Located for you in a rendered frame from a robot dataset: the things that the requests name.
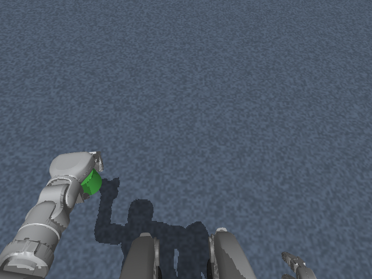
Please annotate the tin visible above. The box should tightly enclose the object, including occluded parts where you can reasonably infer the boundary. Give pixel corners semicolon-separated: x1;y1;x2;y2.
81;168;102;195

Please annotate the right robot hand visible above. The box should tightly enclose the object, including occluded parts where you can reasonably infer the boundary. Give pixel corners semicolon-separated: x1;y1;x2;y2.
281;252;317;279

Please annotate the left robot hand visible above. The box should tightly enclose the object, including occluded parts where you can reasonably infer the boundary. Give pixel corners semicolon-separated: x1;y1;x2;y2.
49;151;103;203

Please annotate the left robot arm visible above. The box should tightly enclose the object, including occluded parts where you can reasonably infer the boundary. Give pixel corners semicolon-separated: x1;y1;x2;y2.
0;175;81;279

